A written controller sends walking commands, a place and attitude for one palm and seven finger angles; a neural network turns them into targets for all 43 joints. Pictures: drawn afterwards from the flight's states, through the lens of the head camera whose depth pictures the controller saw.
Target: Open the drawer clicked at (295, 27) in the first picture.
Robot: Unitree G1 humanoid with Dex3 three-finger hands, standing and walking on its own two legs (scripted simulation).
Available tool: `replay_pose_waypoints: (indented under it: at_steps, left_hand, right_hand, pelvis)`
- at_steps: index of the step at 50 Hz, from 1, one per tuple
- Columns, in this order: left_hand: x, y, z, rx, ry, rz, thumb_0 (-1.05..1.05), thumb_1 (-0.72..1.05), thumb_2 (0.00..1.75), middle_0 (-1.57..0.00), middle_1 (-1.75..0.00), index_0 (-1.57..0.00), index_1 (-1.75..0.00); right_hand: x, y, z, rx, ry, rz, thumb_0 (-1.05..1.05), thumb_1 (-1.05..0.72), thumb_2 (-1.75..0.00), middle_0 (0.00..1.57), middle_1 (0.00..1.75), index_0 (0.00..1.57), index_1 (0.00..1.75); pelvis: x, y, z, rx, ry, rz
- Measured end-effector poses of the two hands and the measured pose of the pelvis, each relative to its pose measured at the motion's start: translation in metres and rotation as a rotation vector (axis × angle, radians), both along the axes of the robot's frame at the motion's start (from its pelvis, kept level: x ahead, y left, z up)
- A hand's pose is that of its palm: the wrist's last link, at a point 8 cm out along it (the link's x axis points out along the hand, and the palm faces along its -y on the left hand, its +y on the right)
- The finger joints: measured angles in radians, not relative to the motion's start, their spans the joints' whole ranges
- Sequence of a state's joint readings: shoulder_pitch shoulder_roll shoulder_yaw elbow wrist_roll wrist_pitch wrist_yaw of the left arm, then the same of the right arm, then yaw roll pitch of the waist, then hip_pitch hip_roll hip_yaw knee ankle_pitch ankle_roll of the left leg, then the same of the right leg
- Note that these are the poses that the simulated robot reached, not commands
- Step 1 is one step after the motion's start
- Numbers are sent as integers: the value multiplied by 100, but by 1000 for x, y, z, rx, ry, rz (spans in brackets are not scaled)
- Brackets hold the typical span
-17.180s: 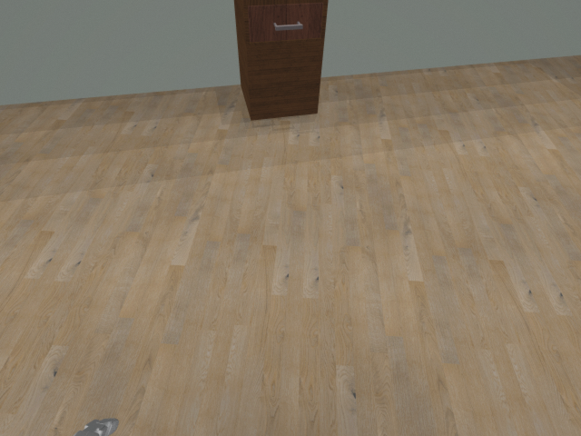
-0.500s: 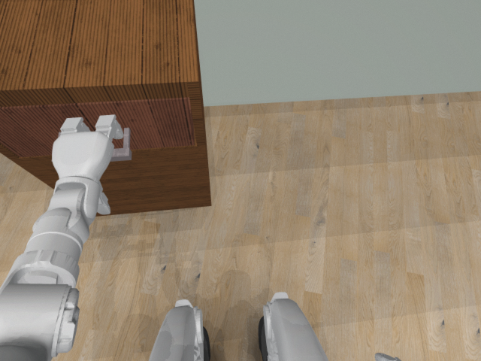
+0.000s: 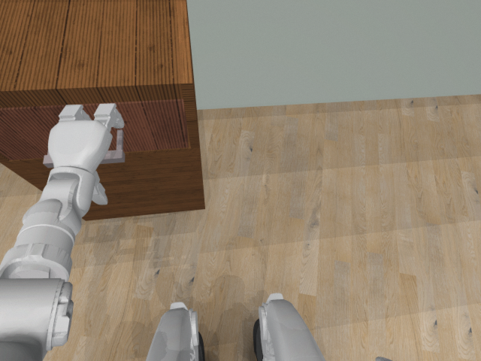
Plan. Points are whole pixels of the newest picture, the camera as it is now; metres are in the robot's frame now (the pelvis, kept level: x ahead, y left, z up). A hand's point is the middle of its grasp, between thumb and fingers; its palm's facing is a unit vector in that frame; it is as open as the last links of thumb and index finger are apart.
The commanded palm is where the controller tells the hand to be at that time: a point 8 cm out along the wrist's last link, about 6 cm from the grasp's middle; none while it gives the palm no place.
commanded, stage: lower the fingers behind the handle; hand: left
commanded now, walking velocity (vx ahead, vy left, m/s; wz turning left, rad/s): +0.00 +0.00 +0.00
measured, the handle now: (86, 148) +0.52 +0.28 -0.09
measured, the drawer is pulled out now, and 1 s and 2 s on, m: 0.00 0.00 0.00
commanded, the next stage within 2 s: close the thumb around the handle in 1.68 s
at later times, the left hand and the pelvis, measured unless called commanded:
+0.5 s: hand (91, 159) +0.47 +0.25 -0.06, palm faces +0.04 -0.07 -1.00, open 13.8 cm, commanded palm +0.45 +0.25 -0.01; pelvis -0.01 +0.00 -0.02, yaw +0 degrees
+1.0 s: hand (93, 181) +0.45 +0.26 -0.11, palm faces -0.13 -0.02 -0.99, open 13.9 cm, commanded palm +0.45 +0.25 -0.05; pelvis -0.02 +0.00 -0.04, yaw +0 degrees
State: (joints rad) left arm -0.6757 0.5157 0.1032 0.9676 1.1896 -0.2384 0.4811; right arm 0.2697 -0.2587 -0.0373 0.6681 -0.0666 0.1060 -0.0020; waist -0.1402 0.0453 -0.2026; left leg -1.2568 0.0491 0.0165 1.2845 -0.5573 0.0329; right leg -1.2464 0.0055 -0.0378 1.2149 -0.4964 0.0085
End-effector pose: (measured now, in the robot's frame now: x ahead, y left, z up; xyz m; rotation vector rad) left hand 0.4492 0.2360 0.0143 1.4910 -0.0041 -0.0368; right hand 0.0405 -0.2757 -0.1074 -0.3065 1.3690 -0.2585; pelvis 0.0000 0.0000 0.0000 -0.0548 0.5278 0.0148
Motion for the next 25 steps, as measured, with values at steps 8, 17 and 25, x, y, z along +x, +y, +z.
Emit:
replay_pose_waypoints:
  at_steps: [8,17,25]
  left_hand:
    - [-13,53,-9,135,45,243,0,-48,30,-32,-120,-31,-120]
    - [-13,22,-13,14,175,21,0,-49,30,-33,-120,-32,-120]
    - [2,18,-24,8,-55,45,0,-49,30,-33,-121,-31,-120]
  right_hand:
    - [-6,10,-17,74,55,7,0,-91,-90,20,29,21,29]
    - [5,12,-3,11,11,28,0,-91,-89,21,30,21,30]
    - [6,2,-22,-2,4,33,0,-91,-90,20,30,21,30]
  pelvis:
    - [-5,2,-3,7,8,0]
    - [0,2,2,-6,0,21]
    - [-7,5,-24,-16,40,7]
